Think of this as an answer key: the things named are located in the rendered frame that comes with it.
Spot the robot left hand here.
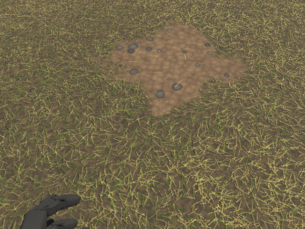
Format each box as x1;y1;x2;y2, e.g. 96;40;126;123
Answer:
20;194;89;229

